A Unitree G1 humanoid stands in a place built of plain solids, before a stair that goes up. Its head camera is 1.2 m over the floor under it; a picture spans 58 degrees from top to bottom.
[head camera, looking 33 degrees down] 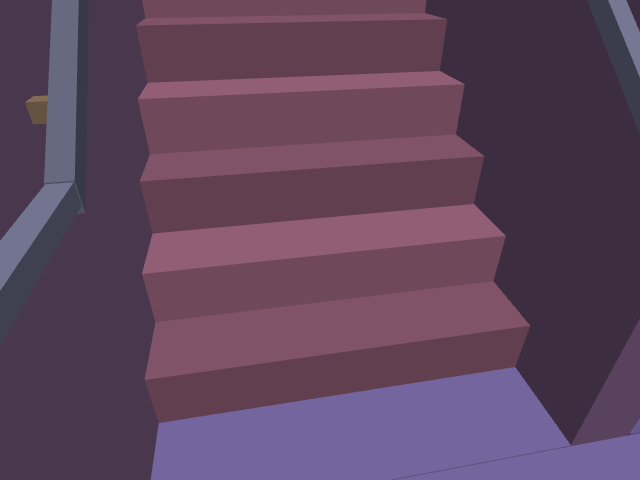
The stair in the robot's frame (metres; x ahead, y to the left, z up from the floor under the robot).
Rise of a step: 0.20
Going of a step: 0.23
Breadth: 1.20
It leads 10 degrees to the left of straight ahead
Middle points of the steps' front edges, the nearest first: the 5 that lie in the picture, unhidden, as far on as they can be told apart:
0.92 -0.09 0.20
1.15 -0.05 0.40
1.38 -0.01 0.60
1.61 0.03 0.80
1.84 0.08 1.00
